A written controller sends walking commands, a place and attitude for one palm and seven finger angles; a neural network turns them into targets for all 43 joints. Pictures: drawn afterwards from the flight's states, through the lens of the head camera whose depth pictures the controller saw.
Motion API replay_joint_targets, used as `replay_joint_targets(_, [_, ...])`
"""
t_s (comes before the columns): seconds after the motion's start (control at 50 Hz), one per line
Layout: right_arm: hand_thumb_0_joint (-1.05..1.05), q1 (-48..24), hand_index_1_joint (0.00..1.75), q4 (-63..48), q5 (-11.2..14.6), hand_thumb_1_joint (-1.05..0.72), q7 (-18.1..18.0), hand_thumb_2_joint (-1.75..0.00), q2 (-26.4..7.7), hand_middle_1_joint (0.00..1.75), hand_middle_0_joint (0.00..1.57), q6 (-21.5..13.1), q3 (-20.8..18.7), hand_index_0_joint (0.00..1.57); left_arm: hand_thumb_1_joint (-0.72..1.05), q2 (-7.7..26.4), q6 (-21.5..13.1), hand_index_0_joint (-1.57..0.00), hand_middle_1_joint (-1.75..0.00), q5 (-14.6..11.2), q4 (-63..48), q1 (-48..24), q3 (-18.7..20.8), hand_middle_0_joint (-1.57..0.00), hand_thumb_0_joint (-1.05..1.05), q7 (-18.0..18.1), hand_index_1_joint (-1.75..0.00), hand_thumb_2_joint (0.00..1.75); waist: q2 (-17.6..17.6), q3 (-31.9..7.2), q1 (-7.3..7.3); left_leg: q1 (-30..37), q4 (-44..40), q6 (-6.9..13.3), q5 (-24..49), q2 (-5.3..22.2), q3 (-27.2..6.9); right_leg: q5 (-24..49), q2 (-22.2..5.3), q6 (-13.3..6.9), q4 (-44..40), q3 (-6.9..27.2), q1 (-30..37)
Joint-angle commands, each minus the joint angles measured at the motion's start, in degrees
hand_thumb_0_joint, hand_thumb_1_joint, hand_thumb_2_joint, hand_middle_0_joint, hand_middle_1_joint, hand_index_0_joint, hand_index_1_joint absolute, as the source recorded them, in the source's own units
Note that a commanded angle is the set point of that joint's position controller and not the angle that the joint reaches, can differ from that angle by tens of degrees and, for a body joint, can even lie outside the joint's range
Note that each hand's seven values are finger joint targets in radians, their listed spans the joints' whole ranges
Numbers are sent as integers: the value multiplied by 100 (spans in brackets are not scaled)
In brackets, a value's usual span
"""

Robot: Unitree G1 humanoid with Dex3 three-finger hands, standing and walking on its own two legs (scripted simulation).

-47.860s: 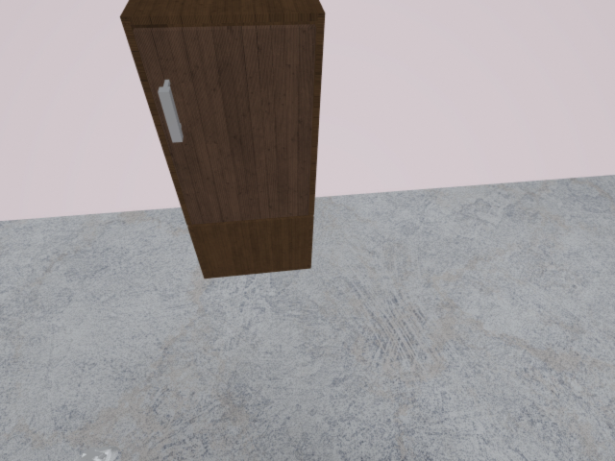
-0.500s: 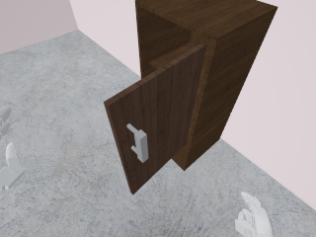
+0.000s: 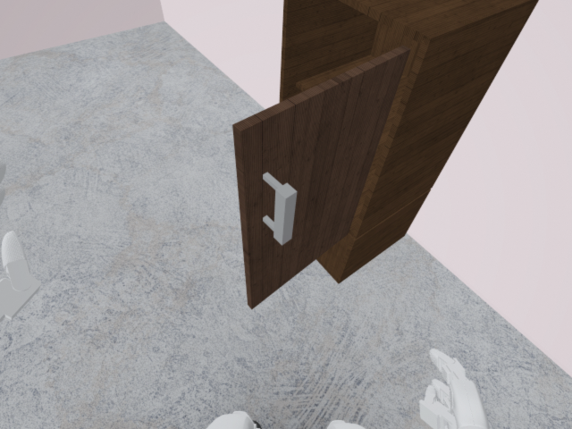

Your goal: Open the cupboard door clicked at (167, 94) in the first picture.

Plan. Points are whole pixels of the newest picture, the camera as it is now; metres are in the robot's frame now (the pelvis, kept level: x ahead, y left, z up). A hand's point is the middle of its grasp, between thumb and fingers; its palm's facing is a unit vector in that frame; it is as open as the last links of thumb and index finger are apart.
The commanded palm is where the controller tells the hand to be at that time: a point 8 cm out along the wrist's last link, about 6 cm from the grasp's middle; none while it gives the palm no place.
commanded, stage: step back with the hand held close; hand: left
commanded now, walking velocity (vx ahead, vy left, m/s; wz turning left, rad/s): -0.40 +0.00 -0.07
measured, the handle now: (276, 208) +0.46 +0.05 +0.01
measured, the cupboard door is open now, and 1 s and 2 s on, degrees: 94 94 94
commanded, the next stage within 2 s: stop stepping back and stand still in 0.22 s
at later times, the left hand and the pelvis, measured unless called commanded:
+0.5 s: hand (54, 369) +0.14 +0.21 +0.17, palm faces +0.24 -0.82 -0.52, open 7.4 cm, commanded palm +0.08 +0.25 +0.19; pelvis -0.09 -0.03 +0.01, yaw -6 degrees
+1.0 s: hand out of the picture +0.09 +0.22 +0.18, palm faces +0.35 -0.81 -0.47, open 7.4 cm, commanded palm +0.02 +0.27 +0.19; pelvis -0.13 -0.02 +0.01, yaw -3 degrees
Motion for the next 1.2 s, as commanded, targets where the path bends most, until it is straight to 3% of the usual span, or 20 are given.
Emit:
replay_joint_targets(0.0, [0,-390,30,-866,-106,-90,74,-90,-710,30,20,-508,-392,20,90,997,-439,-20,-30,1,-1553,-55,922,-20,0,130,-30,90,932,-1122,22,-385,-2242,739,-1596,1858,-1811,-896,135,-103,2031,48,875])
replay_joint_targets(0.16, [0,-286,30,-560,-172,-90,185,-90,-720,30,20,-576,-251,20,90,916,-259,-20,-30,-257,-1469,44,495,-20,0,77,-30,90,1307,-1584,8,1770,-2059,142,924,1389,-891,-971,143,-218,-1129,-515,883])
replay_joint_targets(0.22, [0,-367,30,-693,-165,-90,195,-90,-661,30,20,-297,-246,20,90,1438,-362,-20,-30,-298,-1500,180,903,-20,0,-44,-30,90,553,-1730,1,1995,-1035,-229,1535,983,-277,906,-474,-434,-2494,-12,984])
replay_joint_targets(0.26, [0,-578,30,-792,-106,-90,148,-90,-586,30,20,-251,-136,20,90,1654,-460,-20,-30,-351,-1442,24,1082,-20,0,-12,-30,90,-179,-1640,-7,1856,-229,-458,186,444,317,2418,-1257,-495,-2445,386,500])
replay_joint_targets(0.3, [0,-623,30,-975,74,-90,100,-90,-624,30,20,-232,-188,20,90,1527,-363,-20,-30,-291,-1234,278,988,-20,0,-23,-30,90,-1172,-1561,21,991,626,-387,-544,-35,376,4943,-1333,-32,-1984,141,1045])
replay_joint_targets(0.32, [0,-657,30,-1037,73,-90,68,-90,-621,30,20,-204,-165,20,90,1681,-282,-20,-30,-271,-1183,577,1200,-20,0,11,-30,90,-1120,-1672,15,801,783,-354,-521,-67,302,5283,-1403,-87,-1706,115,1199])
replay_joint_targets(0.36, [0,-500,30,-1056,59,-90,-1,-90,-538,30,20,-99,-52,20,90,1364,-98,-20,-30,-314,-1080,975,1048,-20,0,12,-30,90,-408,-1461,-73,825,-29,-282,291,48,145,4477,-1190,-338,-1478,47,1457])
replay_joint_targets(0.4, [0,-321,30,-968,63,-90,-44,-90,-746,30,20,-141,-78,20,90,1310,-74,-20,-30,-353,-1129,727,911,-20,0,43,-30,90,273,-1304,-110,1757,-724,-153,1917,378,-79,2844,-683,-56,-1587,-154,946])
replay_joint_targets(0.46, [0,-176,30,-913,9,-90,-71,-90,-819,30,20,-315,-117,20,90,1313,-115,-20,-30,-290,-1063,729,851,-20,0,68,-30,90,907,-1304,-88,1968,-1092,-12,1481,714,-686,717,-296,-41,-1685,-393,778])
replay_joint_targets(0.52, [0,-299,30,-935,-17,-90,-58,-90,-863,30,20,-412,-158,20,90,1275,-168,-20,-30,-269,-1197,499,769,-20,0,66,-30,90,829,-747,-103,1020,-1759,-149,-1178,595,-825,-682,-264,-229,-2157,-328,977])
replay_joint_targets(0.6, [0,-137,30,-837,-24,-90,-65,-90,-821,30,20,-449,-222,20,90,1131,-213,-20,-30,-223,-1064,563,659,-20,0,92,-30,90,180,-517,-160,1564,-582,-399,-908,146,-275,-1714,-709,-575,-2812,137,-83])
replay_joint_targets(0.66, [0,-52,30,-673,-44,-90,-97,-90,-814,30,20,-477,-242,20,90,1048,-196,-20,-30,-182,-915,145,545,-20,0,134,-30,90,-100,-347,-215,1933,207,-375,-436,118,-302,-1385,-1030,-713,-2879,338,-722])
replay_joint_targets(0.74, [0,-105,30,-569,-18,-90,-177,-90,-815,30,20,-598,-196,20,90,1029,-243,-20,-30,-137,-679,-524,407,-20,0,98,-30,90,309,93,-229,1921,-420,-347,-734,326,-625,-1370,-629,-456,-2452,60,-746])
replay_joint_targets(0.84, [0,-253,30,-689,-104,-90,-162,-90,-715,30,20,-710,-99,20,90,1091,-313,-20,-30,-49,-963,-635,637,-20,0,81,-30,90,1533,-190,-8,103,-3235,-238,-3534,971,-1891,-1205,243,-275,-767,-542,1373])
replay_joint_targets(0.92, [0,-168,30,-815,-99,-90,3,-90,-555,30,20,-666,-134,20,90,1055,-219,-20,-30,-132,-926,427,707,-20,0,2,-30,90,680,-1030,52,582,-2031,-458,-1771,327,-557,-918,-92,-473,-2101,-294,1923])
replay_joint_targets(0.98, [0,-125,30,-646,-69,-90,81,-90,-566,30,20,-480,-177,20,90,931,-63,-20,-30,-230,-945,556,639,-20,0,17,-30,90,-798,-759,-64,1291,698,-438,-330,11,-181,-1066,-1485,-1059,-3100,1183,-52])
replay_joint_targets(1.08, [0,-133,30,-586,19,-90,-55,-90,-734,30,20,-577,-125,20,90,945,-45,-20,-30,-136,-509,-318,466,-20,0,60,-30,90,163,-535,-65,1672,-961,-190,1064,469,-434,1299,-545,-258,-1969,210,716])
replay_joint_targets(1.1, [0,-304,30,653,-35,-90,453,-90,-1859,30,20,-733,-507,20,90,-117,736,-20,-30,381,3630,-148,-1895,-20,0,-797,-30,90,267,-618,-167,1210,107,47,3235,794,-1051,2611,-876,-329,-530,-121,493])
replay_joint_targets(1.12, [0,93,30,715,12,-90,454,-90,-1540,30,20,-448,-526,20,90,-274,1103,-20,-30,336,3797,-67,-1779,-20,0,-855,-30,90,247,-1121,-86,1520,-66,143,4327,763,-971,2088,-682,-286,-394,-93,767])
replay_joint_targets(1.18, [0,-48,30,656,-94,-90,424,-90,-1606,30,20,-22,-308,20,90,-175,1214,-20,-30,265,4512,-684,-1803,-20,0,-834,-30,90,-167,-936,-17,829,-1086,784,2534,1396,-2048,-1251,-339,-276,492,-23,627])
